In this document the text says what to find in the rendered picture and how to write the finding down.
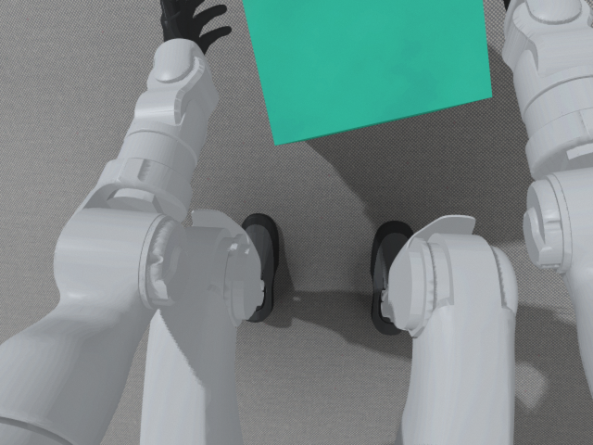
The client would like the carton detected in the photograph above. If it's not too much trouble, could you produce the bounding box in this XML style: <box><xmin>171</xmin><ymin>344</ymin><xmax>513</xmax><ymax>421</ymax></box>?
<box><xmin>242</xmin><ymin>0</ymin><xmax>492</xmax><ymax>146</ymax></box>

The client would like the robot right upper arm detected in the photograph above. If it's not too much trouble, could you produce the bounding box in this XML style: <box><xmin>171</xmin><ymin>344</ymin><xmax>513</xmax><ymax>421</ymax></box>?
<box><xmin>523</xmin><ymin>167</ymin><xmax>593</xmax><ymax>399</ymax></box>

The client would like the robot shin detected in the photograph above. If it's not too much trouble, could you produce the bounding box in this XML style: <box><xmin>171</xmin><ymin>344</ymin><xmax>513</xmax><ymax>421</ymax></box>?
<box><xmin>192</xmin><ymin>210</ymin><xmax>264</xmax><ymax>317</ymax></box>
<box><xmin>381</xmin><ymin>215</ymin><xmax>518</xmax><ymax>331</ymax></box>

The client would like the left robot forearm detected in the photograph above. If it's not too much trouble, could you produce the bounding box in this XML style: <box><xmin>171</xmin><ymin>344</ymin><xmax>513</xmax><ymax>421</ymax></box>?
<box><xmin>54</xmin><ymin>38</ymin><xmax>219</xmax><ymax>284</ymax></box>

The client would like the robot left hand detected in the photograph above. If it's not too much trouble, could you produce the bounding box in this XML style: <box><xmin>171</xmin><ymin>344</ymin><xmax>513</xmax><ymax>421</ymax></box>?
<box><xmin>160</xmin><ymin>0</ymin><xmax>232</xmax><ymax>55</ymax></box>

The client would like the right robot forearm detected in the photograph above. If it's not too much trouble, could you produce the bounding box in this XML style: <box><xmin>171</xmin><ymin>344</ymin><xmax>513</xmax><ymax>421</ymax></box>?
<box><xmin>502</xmin><ymin>0</ymin><xmax>593</xmax><ymax>181</ymax></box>

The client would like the robot right shin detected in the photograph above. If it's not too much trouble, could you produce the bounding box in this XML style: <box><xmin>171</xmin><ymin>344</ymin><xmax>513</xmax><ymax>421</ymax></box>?
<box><xmin>381</xmin><ymin>215</ymin><xmax>518</xmax><ymax>331</ymax></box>

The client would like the robot left upper arm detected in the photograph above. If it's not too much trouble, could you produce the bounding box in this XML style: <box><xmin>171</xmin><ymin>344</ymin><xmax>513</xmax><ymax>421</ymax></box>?
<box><xmin>0</xmin><ymin>207</ymin><xmax>191</xmax><ymax>445</ymax></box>

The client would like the robot left shin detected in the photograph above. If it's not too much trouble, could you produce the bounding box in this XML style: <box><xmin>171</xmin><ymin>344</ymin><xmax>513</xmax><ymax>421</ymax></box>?
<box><xmin>192</xmin><ymin>210</ymin><xmax>264</xmax><ymax>317</ymax></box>

